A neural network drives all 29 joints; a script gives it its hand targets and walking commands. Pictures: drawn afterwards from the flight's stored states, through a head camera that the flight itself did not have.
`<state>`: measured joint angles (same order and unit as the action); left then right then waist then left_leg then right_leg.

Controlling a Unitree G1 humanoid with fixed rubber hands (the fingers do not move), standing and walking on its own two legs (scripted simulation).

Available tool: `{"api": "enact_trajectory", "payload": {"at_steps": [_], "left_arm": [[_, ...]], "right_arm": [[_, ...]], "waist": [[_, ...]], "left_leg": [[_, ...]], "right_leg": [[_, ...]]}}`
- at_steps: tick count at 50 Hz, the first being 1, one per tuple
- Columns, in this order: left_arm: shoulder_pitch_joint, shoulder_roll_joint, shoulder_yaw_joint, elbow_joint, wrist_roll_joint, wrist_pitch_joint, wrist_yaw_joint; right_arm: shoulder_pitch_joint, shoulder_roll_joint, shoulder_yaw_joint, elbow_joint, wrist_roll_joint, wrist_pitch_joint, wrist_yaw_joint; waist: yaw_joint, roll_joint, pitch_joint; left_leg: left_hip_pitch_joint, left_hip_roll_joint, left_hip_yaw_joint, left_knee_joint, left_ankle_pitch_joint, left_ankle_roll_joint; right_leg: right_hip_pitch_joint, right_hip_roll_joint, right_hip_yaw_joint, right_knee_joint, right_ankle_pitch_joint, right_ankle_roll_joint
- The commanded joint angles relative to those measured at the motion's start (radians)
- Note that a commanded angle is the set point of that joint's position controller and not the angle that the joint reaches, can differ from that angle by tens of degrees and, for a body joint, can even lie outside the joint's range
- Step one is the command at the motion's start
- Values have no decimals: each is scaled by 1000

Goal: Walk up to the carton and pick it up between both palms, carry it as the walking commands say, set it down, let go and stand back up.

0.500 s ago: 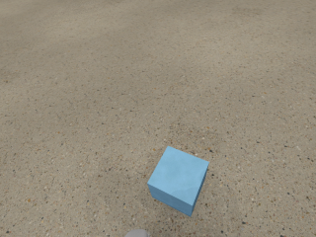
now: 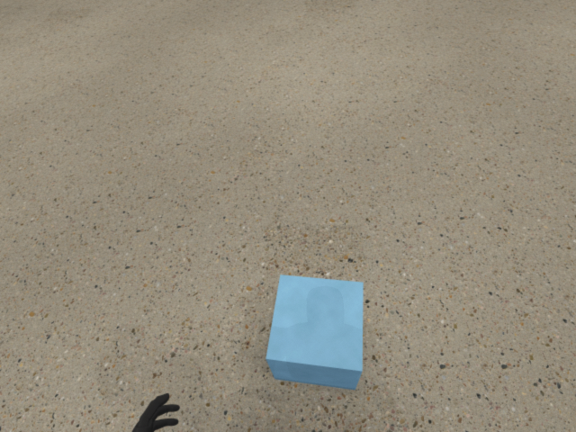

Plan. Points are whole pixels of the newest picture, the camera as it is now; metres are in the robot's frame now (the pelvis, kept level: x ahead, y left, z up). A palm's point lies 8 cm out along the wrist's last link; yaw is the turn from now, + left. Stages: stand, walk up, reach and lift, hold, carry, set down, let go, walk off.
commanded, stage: walk up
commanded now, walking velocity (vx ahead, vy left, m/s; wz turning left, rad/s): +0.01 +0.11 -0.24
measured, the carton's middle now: (317, 332) +0.46 -0.01 -0.64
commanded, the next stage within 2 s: none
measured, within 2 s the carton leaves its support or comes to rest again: neither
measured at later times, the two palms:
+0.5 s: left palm out of the picture +0.14 +0.23 -0.13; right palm out of the picture -0.03 -0.21 -0.15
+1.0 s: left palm out of the picture +0.03 +0.29 -0.14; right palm out of the picture +0.07 -0.18 -0.12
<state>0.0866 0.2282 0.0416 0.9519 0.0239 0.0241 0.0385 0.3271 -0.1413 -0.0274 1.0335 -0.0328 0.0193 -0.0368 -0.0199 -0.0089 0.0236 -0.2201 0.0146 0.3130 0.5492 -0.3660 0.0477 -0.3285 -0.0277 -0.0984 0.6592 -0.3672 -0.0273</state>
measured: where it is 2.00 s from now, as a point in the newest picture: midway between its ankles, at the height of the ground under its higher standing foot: outside the picture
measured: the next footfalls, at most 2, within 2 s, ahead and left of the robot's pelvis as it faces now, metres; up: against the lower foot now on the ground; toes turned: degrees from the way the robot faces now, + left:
left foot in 0.18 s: +0.05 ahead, +0.15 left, +0.00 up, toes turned +9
right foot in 0.48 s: +0.07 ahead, -0.10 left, +0.00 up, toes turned -6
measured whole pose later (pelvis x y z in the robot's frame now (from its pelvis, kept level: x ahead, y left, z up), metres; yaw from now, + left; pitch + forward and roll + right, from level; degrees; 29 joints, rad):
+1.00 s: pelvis +0.03 +0.06 +0.01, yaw -8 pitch +1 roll +0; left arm 0.27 0.18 0.03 1.13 0.02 0.04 0.03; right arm 0.16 -0.18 -0.03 1.04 -0.02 0.02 -0.02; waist 0.03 -0.04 0.01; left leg -0.26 0.05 0.09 0.53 -0.27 -0.02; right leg -0.35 -0.07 0.03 0.61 -0.36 0.03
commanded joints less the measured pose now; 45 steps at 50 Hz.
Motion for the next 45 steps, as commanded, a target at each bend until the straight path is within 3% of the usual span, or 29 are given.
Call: {"api": "enact_trajectory", "payload": {"at_steps": [1,2,3,5,6,7,8,9,10,11,12,14,16,20,23,24,25,26,27,29,30,31,33,34,38,42,43,44,45], "left_arm": [[231,156,48,30,4,-27,16],[209,168,51,54,-2,-6,15],[157,178,65,46,3,10,0],[117,128,59,14,-3,17,-15],[78,108,54,1,-3,15,-14],[6,73,43,-11,-9,15,-5],[-21,60,45,-15,-14,11,-7],[-15,26,44,-29,-16,7,-12],[-19,-18,44,-46,-18,14,-14],[-28,29,56,-56,-17,25,-6],[-22,20,43,-53,-16,21,-7],[-35,34,45,-32,-12,24,-24],[-18,16,37,-22,-10,28,-30],[7,18,28,-16,-12,24,-29],[120,9,17,29,-17,-6,-22],[151,54,30,48,-5,-20,-17],[191,144,45,57,4,-29,-10],[229,151,31,78,6,-32,-5],[192,117,19,80,3,-37,0],[123,63,5,53,3,-47,8],[85,44,0,63,-2,-45,13],[82,44,-3,60,2,-49,14],[213,145,32,82,1,-42,32],[230,140,36,90,2,-41,39],[184,113,35,86,15,-36,30],[186,146,47,93,27,-23,20],[154,132,42,93,27,-19,14],[114,85,27,105,21,-13,-1],[138,75,22,113,10,-7,-7]], "right_arm": [[49,-79,-7,-70,17,-26,2],[23,-84,-3,-93,23,-29,-3],[29,-162,-28,-85,19,-21,-16],[36,-156,-38,-51,12,-17,-13],[60,-127,-27,-33,8,-19,-5],[87,-95,-20,-11,5,-25,-8],[160,-98,-18,6,2,-33,-12],[232,-172,-33,18,-4,-41,-20],[246,-237,-41,14,-10,-43,-26],[220,-224,-26,-8,-12,-40,-26],[157,-187,-20,-9,-11,-42,-26],[31,-177,-29,-32,-4,-38,-30],[22,-164,-29,-25,-6,-32,-28],[24,-200,-40,1,-11,-26,-19],[-15,-187,-32,17,5,-5,-8],[8,-141,-20,10,10,-3,-4],[-20,-86,-3,-24,21,4,-7],[-40,-114,-10,-15,27,23,-11],[-30,-124,-10,-4,25,27,-6],[-1,-109,-9,35,15,27,1],[10,-95,-7,46,21,22,8],[26,-93,-9,55,19,22,10],[-42,-163,-50,10,9,44,15],[-65,-160,-51,-11,9,45,17],[-102,-133,-45,-34,18,49,22],[-139,-120,-28,-61,22,51,34],[-130,-111,-28,-55,29,45,33],[-88,-77,-4,-37,34,22,31],[-55,-93,-13,-15,32,5,26]], "waist": [[75,-271,-128],[69,-435,-110],[55,-437,-75],[27,-191,-33],[-4,-113,-1],[-46,-23,43],[-79,26,24],[-93,157,-23],[-97,332,-21],[-111,254,-22],[-77,259,-12],[-42,222,22],[-25,215,25],[-22,192,-23],[42,140,-41],[44,-21,-57],[71,-264,-36],[83,-277,-33],[47,-223,-20],[18,-127,-20],[5,-189,-43],[5,-182,-55],[50,-79,-47],[52,-68,-65],[49,-157,-67],[62,-218,-54],[39,-223,-58],[6,-262,-75],[-19,-212,-81]], "left_leg": [[-264,122,-111,176,230,-52],[-278,84,-154,242,-130,-77],[-305,98,-184,316,-257,-71],[-260,114,-188,277,-208,-66],[-168,102,-169,211,-104,-56],[-95,85,-151,86,3,-58],[13,109,-143,-10,215,-56],[166,278,-304,-65,596,-12],[210,535,-592,-171,955,127],[166,527,-604,-178,958,196],[138,470,-526,-181,873,193],[117,410,-394,-196,634,139],[61,359,-304,-179,606,98],[84,361,-266,-151,574,87],[-1,272,-185,-81,269,20],[-84,193,-117,41,120,-24],[-230,65,-94,163,-177,-80],[-202,82,-209,239,-277,-87],[-189,86,-253,264,-235,-85],[-171,73,-290,246,-115,-74],[-115,66,-281,237,-95,-69],[-98,52,-274,231,-71,-70],[-296,50,-298,404,-98,-90],[-324,67,-326,430,-82,-89],[-285,53,-304,412,-45,-103],[-196,33,-260,231,-62,-93],[-132,30,-256,155,-72,-84],[21,19,-213,-39,31,-83],[123,9,-160,-157,146,-81]], "right_leg": [[444,-284,292,-205,814,-99],[407,-323,349,-179,1025,-225],[377,-287,301,-157,978,-224],[260,-264,286,-233,504,-175],[162,-235,251,-235,355,-142],[95,-164,162,-155,545,-95],[42,-106,90,-47,574,-51],[-103,-24,17,127,358,11],[-264,73,2,367,-280,69],[-228,25,88,474,-288,85],[-202,3,110,475,-230,81],[-200,-5,109,419,-151,71],[-128,-10,91,295,-103,61],[-53,-2,55,87,-65,57],[150,12,15,-229,155,33],[238,-99,131,-314,243,8],[239,-319,454,-404,398,-76],[183,-362,548,-413,482,-144],[178,-339,490,-397,517,-152],[188,-295,386,-386,532,-111],[163,-253,304,-377,564,-106],[152,-252,286,-376,575,-99],[265,-383,438,-334,646,-134],[277,-388,423,-316,659,-141],[175,-322,342,-321,586,-117],[84,-304,333,-367,291,-110],[41,-278,311,-374,245,-109],[2,-168,195,-329,198,-90],[-43,-110,152,-289,177,-61]]}}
